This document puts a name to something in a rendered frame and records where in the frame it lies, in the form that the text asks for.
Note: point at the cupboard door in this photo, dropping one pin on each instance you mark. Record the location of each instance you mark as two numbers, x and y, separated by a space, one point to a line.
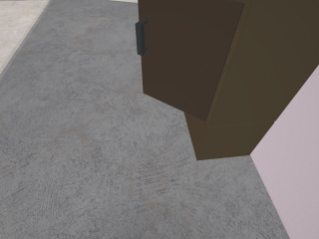
188 43

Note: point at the handle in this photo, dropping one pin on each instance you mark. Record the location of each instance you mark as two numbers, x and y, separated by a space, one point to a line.
140 37

